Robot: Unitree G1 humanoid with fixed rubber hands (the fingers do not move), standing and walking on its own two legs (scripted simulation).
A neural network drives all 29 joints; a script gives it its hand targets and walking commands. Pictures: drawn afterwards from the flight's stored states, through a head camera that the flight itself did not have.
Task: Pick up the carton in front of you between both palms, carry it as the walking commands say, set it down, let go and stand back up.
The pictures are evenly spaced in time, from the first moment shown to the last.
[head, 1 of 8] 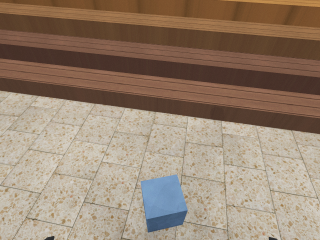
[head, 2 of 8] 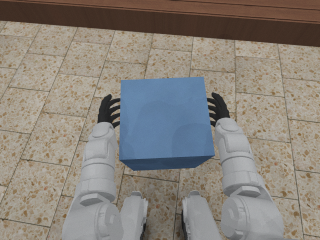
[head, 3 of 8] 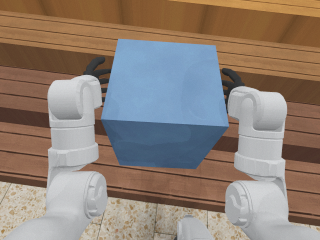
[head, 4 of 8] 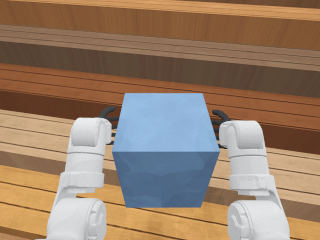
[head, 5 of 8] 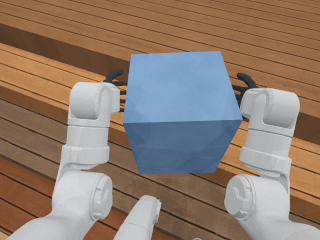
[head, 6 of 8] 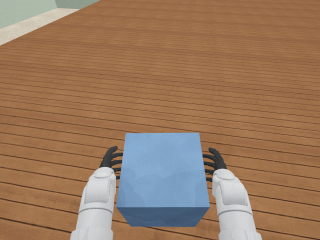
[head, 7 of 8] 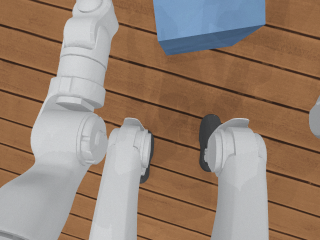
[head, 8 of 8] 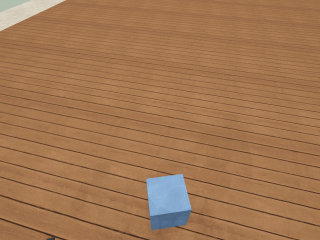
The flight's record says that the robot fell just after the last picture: no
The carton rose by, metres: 2.34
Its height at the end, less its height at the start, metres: +1.58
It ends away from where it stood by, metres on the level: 4.65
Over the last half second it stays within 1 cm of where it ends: yes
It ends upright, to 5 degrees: yes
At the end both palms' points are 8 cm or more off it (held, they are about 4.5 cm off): yes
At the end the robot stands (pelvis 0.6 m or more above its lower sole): yes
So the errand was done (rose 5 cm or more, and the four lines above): yes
